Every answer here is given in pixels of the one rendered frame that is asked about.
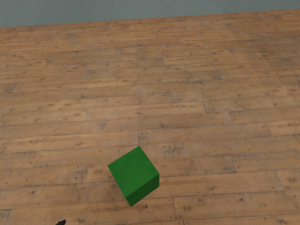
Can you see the carton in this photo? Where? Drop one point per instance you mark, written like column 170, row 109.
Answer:
column 135, row 174

